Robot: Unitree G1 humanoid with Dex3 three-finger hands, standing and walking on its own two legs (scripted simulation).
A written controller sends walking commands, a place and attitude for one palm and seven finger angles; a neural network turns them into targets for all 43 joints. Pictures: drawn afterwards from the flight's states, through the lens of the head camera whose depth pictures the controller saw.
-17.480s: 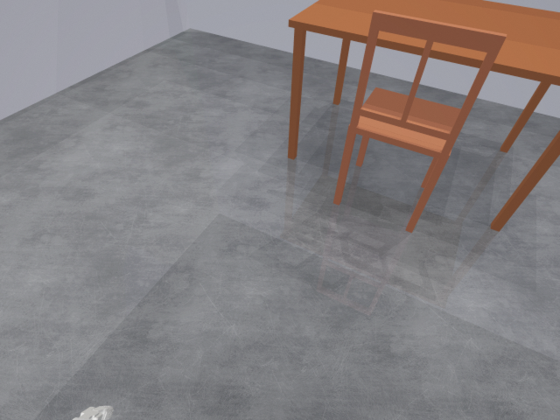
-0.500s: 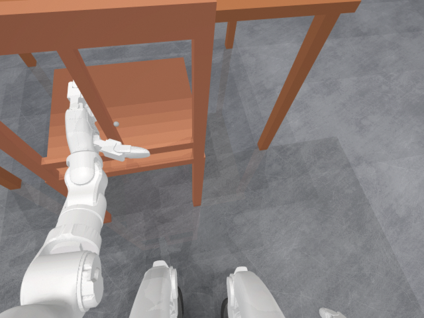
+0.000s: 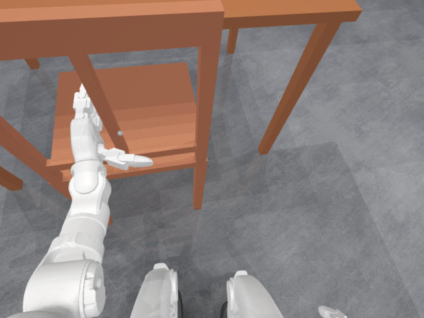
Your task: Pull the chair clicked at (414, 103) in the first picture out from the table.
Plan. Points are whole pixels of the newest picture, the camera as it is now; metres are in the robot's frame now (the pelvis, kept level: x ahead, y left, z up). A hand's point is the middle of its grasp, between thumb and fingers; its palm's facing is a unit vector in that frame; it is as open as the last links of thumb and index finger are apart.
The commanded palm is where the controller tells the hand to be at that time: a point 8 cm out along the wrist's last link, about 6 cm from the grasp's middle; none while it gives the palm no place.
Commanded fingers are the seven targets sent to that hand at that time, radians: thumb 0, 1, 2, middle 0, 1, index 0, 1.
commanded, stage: hook a spindle and tug to test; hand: left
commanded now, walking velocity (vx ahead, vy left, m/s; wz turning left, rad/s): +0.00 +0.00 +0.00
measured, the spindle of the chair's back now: (106, 115) +0.48 +0.19 +0.04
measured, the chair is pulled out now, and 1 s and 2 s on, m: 0.00 0.01 0.09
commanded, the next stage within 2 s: step backward, pulling the chair out in 1.38 s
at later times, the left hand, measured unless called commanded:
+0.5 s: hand (123, 131) +0.46 +0.16 +0.02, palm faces +0.18 -0.98 -0.02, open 10.5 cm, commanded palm +0.42 +0.20 +0.02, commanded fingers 0.00 0.45 0.71 -0.50 -1.45 -0.50 -1.45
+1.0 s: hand (123, 135) +0.45 +0.16 +0.02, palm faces +0.18 -0.98 -0.01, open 5.0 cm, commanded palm +0.41 +0.20 +0.02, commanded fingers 0.00 0.90 0.90 -0.50 -1.45 -0.50 -1.45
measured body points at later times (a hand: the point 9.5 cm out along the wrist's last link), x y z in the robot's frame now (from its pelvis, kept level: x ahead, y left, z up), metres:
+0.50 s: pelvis +0.00 +0.00 +0.00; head +0.13 +0.02 +0.43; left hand +0.44 +0.21 +0.03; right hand +0.05 -0.26 -0.13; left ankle +0.05 +0.09 -0.62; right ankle +0.00 -0.11 -0.62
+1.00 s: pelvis +0.01 +0.00 +0.00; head +0.13 +0.02 +0.44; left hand +0.43 +0.21 +0.03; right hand +0.07 -0.26 -0.12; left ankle +0.05 +0.09 -0.62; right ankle +0.00 -0.11 -0.62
